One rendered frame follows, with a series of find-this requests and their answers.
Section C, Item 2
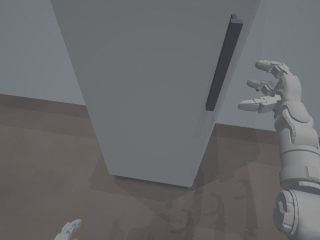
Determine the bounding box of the handle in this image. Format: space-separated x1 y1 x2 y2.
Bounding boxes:
205 14 243 111

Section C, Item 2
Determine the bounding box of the robot right hand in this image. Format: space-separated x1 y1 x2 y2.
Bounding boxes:
238 60 302 114

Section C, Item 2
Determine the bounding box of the robot left hand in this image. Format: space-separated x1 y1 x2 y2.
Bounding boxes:
54 219 82 240

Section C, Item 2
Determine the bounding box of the fridge door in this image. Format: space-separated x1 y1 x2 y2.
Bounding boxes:
50 0 258 187

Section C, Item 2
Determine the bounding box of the robot right forearm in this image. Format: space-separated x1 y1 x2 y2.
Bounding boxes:
274 100 320 195

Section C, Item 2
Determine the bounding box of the right robot upper arm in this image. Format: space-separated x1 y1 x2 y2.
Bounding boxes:
273 189 320 240

